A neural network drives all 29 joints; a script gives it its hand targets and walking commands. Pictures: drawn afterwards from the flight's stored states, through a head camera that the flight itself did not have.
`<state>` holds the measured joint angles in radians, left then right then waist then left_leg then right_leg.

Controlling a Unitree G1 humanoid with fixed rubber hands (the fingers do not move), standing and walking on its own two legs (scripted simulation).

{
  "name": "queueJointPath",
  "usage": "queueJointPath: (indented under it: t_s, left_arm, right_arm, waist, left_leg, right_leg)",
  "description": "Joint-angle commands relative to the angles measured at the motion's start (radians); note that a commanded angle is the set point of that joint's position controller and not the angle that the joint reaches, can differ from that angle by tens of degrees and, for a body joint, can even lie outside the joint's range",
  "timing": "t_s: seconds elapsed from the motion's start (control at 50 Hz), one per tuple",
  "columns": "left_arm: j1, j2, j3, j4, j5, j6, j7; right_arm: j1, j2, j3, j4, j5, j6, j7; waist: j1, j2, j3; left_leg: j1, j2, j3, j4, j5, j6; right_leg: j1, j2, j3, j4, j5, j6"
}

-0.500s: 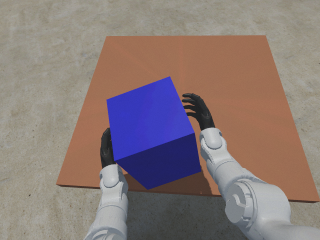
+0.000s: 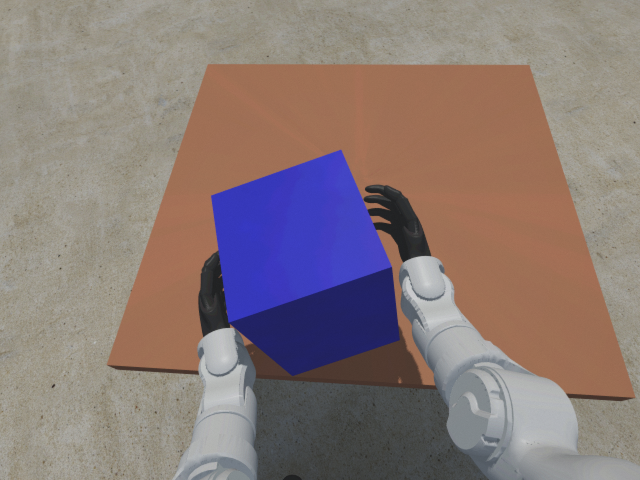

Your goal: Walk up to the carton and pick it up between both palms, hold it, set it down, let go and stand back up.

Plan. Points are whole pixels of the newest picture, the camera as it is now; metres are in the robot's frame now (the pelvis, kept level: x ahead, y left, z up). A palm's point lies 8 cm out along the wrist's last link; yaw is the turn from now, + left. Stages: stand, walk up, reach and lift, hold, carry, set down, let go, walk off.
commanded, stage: set down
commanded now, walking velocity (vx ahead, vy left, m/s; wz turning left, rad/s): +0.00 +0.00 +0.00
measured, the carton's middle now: (314, 274) +0.40 +0.08 -0.05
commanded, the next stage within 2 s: none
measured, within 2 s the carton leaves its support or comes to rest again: rests again in 0.96 s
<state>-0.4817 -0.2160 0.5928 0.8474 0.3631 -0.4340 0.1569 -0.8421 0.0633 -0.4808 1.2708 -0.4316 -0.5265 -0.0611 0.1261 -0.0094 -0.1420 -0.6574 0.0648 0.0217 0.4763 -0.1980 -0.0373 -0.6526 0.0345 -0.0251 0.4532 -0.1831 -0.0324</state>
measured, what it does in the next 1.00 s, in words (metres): stands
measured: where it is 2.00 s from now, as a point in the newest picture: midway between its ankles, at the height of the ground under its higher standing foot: outside the picture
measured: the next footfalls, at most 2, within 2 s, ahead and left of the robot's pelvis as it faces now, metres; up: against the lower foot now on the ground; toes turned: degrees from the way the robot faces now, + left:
none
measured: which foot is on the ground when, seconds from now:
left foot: down 0.00-1.00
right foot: down 0.00-1.00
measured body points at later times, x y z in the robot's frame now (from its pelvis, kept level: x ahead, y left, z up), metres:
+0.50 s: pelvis -0.01 +0.00 -0.01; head +0.11 +0.00 +0.42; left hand +0.34 +0.20 -0.03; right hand +0.45 -0.05 +0.00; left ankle -0.01 +0.14 -0.73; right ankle +0.00 -0.10 -0.73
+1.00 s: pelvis -0.02 +0.01 -0.02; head +0.08 +0.01 +0.42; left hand +0.35 +0.25 +0.00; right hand +0.47 -0.07 +0.02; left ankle -0.01 +0.14 -0.73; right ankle +0.00 -0.10 -0.73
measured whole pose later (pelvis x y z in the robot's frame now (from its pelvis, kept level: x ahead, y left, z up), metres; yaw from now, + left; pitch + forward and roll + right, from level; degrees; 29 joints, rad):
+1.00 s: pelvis -0.02 +0.01 -0.02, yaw -1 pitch +24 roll -3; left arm -0.64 0.01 0.20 0.87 -0.08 -0.18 0.24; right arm -0.97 -0.27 0.14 1.35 0.29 -0.31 -0.02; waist 0.23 0.02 -0.22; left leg -0.85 0.09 -0.01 0.72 -0.28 -0.04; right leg -0.80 0.06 -0.05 0.61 -0.22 -0.02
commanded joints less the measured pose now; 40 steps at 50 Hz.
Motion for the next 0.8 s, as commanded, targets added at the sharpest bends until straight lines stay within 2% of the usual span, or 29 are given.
queueJointPath:
  t_s: [0.0, 0.02, 0.04, 0.1, 0.2, 0.26, 0.32, 0.34, 0.36, 0.4, 0.42, 0.44, 0.46, 0.5, 0.52, 0.54, 0.56, 0.58, 0.6, 0.64, 0.66, 0.72, 0.76, 0.78]
  left_arm:
    - [-0.522, -0.326, -0.252, -0.061, 0.066, -0.053, -0.055]
    - [-0.538, -0.34, -0.256, -0.068, 0.066, -0.053, -0.056]
    - [-0.53, -0.336, -0.251, -0.069, 0.066, -0.056, -0.055]
    - [-0.515, -0.319, -0.251, -0.062, 0.058, -0.066, -0.052]
    - [-0.514, -0.279, -0.221, -0.062, 0.057, -0.061, -0.039]
    - [-0.518, -0.26, -0.209, -0.072, 0.059, -0.051, -0.034]
    - [-0.519, -0.202, -0.186, -0.086, 0.051, -0.048, -0.018]
    - [-0.503, -0.175, -0.169, -0.094, 0.047, -0.044, -0.009]
    - [-0.498, -0.136, -0.152, -0.094, 0.037, -0.038, 0.0]
    - [-0.511, -0.064, -0.15, -0.105, 0.003, -0.025, 0.021]
    - [-0.52, -0.048, -0.158, -0.127, -0.019, -0.017, 0.036]
    - [-0.486, -0.013, -0.134, -0.112, -0.036, -0.005, 0.05]
    - [-0.497, 0.021, -0.145, -0.107, -0.059, 0.006, 0.062]
    - [-0.469, 0.087, -0.169, -0.056, -0.118, 0.021, 0.084]
    - [-0.493, 0.101, -0.189, -0.058, -0.151, 0.026, 0.09]
    - [-0.495, 0.11, -0.197, -0.041, -0.173, 0.029, 0.099]
    - [-0.511, 0.121, -0.215, -0.035, -0.196, 0.036, 0.105]
    - [-0.495, 0.149, -0.211, -0.016, -0.213, 0.043, 0.111]
    - [-0.499, 0.151, -0.24, -0.018, -0.241, 0.046, 0.112]
    - [-0.49, 0.204, -0.264, 0.008, -0.275, 0.067, 0.113]
    - [-0.502, 0.201, -0.286, -0.002, -0.3, 0.077, 0.111]
    - [-0.533, 0.254, -0.312, 0.005, -0.334, 0.113, 0.105]
    - [-0.565, 0.269, -0.342, -0.021, -0.365, 0.126, 0.102]
    - [-0.569, 0.277, -0.352, -0.033, -0.381, 0.133, 0.1]
  right_arm:
    - [-0.26, 0.545, 0.209, 0.126, -0.099, 0.034, 0.117]
    - [-0.285, 0.546, 0.197, 0.117, -0.104, 0.032, 0.117]
    - [-0.288, 0.554, 0.211, 0.106, -0.102, 0.029, 0.118]
    - [-0.28, 0.539, 0.222, 0.108, -0.096, 0.023, 0.115]
    - [-0.303, 0.489, 0.21, 0.108, -0.077, 0.037, 0.109]
    - [-0.318, 0.466, 0.187, 0.1, -0.079, 0.049, 0.103]
    - [-0.335, 0.408, 0.19, 0.076, -0.049, 0.061, 0.09]
    - [-0.339, 0.385, 0.192, 0.065, -0.031, 0.065, 0.086]
    - [-0.351, 0.357, 0.201, 0.05, -0.007, 0.077, 0.08]
    - [-0.372, 0.258, 0.2, 0.038, 0.04, 0.092, 0.062]
    - [-0.396, 0.208, 0.186, 0.026, 0.064, 0.098, 0.049]
    - [-0.401, 0.184, 0.232, 0.007, 0.111, 0.112, 0.04]
    - [-0.429, 0.144, 0.244, 0.004, 0.152, 0.122, 0.029]
    - [-0.45, 0.054, 0.343, -0.002, 0.271, 0.129, 0.017]
    - [-0.467, 0.028, 0.374, -0.003, 0.319, 0.13, 0.014]
    - [-0.482, 0.008, 0.425, -0.003, 0.369, 0.132, 0.016]
    - [-0.491, -0.025, 0.446, 0.007, 0.407, 0.136, 0.017]
    - [-0.509, -0.052, 0.485, -0.002, 0.444, 0.14, 0.017]
    - [-0.515, -0.087, 0.501, -0.01, 0.48, 0.137, 0.017]
    - [-0.523, -0.182, 0.534, -0.014, 0.533, 0.138, 0.013]
    - [-0.56, -0.211, 0.54, -0.032, 0.561, 0.134, 0.01]
    - [-0.59, -0.298, 0.562, -0.016, 0.616, 0.13, 0.006]
    - [-0.614, -0.343, 0.567, -0.021, 0.649, 0.122, 0.008]
    - [-0.625, -0.352, 0.582, -0.032, 0.666, 0.123, 0.011]
  waist:
    - [0.049, -0.058, -0.489]
    - [0.042, -0.049, -0.504]
    - [0.057, -0.055, -0.514]
    - [0.061, -0.062, -0.528]
    - [0.074, -0.066, -0.51]
    - [0.07, -0.069, -0.523]
    - [0.086, -0.072, -0.549]
    - [0.1, -0.078, -0.553]
    - [0.111, -0.091, -0.553]
    - [0.108, -0.095, -0.588]
    - [0.089, -0.088, -0.596]
    - [0.127, -0.106, -0.582]
    - [0.12, -0.106, -0.591]
    - [0.153, -0.098, -0.622]
    - [0.146, -0.099, -0.648]
    - [0.166, -0.09, -0.668]
    - [0.162, -0.084, -0.689]
    - [0.183, -0.101, -0.709]
    - [0.169, -0.092, -0.74]
    - [0.166, -0.091, -0.761]
    - [0.154, -0.084, -0.773]
    - [0.147, -0.075, -0.759]
    - [0.128, -0.079, -0.767]
    - [0.136, -0.085, -0.773]
  left_leg:
    - [-0.003, -0.06, 0.125, -0.008, 0.286, 0.031]
    - [-0.01, -0.06, 0.123, -0.008, 0.282, 0.029]
    - [-0.028, -0.062, 0.126, 0.0, 0.289, 0.033]
    - [-0.043, -0.063, 0.127, 0.008, 0.293, 0.033]
    - [-0.049, -0.062, 0.128, 0.02, 0.283, 0.032]
    - [-0.075, -0.063, 0.132, 0.028, 0.253, 0.039]
    - [-0.102, -0.065, 0.133, 0.036, 0.253, 0.042]
    - [-0.112, -0.066, 0.135, 0.047, 0.266, 0.044]
    - [-0.13, -0.067, 0.136, 0.051, 0.261, 0.051]
    - [-0.14, -0.065, 0.137, 0.063, 0.27, 0.049]
    - [-0.143, -0.063, 0.129, 0.075, 0.275, 0.045]
    - [-0.153, -0.064, 0.132, 0.09, 0.278, 0.053]
    - [-0.163, -0.063, 0.126, 0.097, 0.276, 0.055]
    - [-0.171, -0.066, 0.121, 0.126, 0.301, 0.044]
    - [-0.188, -0.065, 0.115, 0.139, 0.301, 0.039]
    - [-0.186, -0.065, 0.116, 0.154, 0.308, 0.033]
    - [-0.176, -0.064, 0.112, 0.169, 0.306, 0.025]
    - [-0.172, -0.066, 0.115, 0.185, 0.313, 0.024]
    - [-0.152, -0.064, 0.107, 0.199, 0.319, 0.012]
    - [-0.102, -0.066, 0.107, 0.218, 0.33, -0.006]
    - [-0.084, -0.064, 0.096, 0.229, 0.337, -0.014]
    - [-0.032, -0.064, 0.094, 0.252, 0.35, -0.03]
    - [0.003, -0.06, 0.084, 0.263, 0.368, -0.043]
    - [0.014, -0.058, 0.084, 0.268, 0.38, -0.046]
  right_leg:
    - [0.527, -0.008, -0.003, 0.033, 0.246, 0.023]
    - [0.518, -0.007, -0.006, 0.037, 0.245, 0.023]
    - [0.528, -0.01, -0.001, 0.041, 0.255, 0.023]
    - [0.541, -0.008, 0.004, 0.055, 0.288, 0.026]
    - [0.516, -0.004, 0.003, 0.061, 0.243, 0.024]
    - [0.513, -0.008, 0.014, 0.064, 0.205, 0.023]
    - [0.521, -0.006, 0.027, 0.083, 0.208, 0.021]
    - [0.524, -0.007, 0.032, 0.088, 0.209, 0.02]
    - [0.528, -0.009, 0.041, 0.094, 0.208, 0.02]
    - [0.531, -0.005, 0.052, 0.105, 0.202, 0.019]
    - [0.503, 0.0, 0.049, 0.114, 0.198, 0.016]
    - [0.504, 0.0, 0.062, 0.119, 0.188, 0.014]
    - [0.488, 0.002, 0.067, 0.125, 0.185, 0.013]
    - [0.496, 0.013, 0.076, 0.14, 0.21, 0.01]
    - [0.487, 0.015, 0.074, 0.154, 0.216, 0.009]
    - [0.475, 0.02, 0.074, 0.162, 0.215, 0.007]
    - [0.464, 0.026, 0.069, 0.17, 0.209, 0.006]
    - [0.472, 0.031, 0.072, 0.174, 0.22, 0.008]
    - [0.463, 0.037, 0.063, 0.181, 0.232, 0.01]
    - [0.463, 0.05, 0.051, 0.186, 0.25, 0.017]
    - [0.421, 0.054, 0.044, 0.186, 0.24, 0.017]
    - [0.34, 0.062, 0.025, 0.184, 0.204, 0.022]
    - [0.301, 0.069, 0.014, 0.18, 0.199, 0.023]
    - [0.296, 0.072, 0.01, 0.179, 0.202, 0.024]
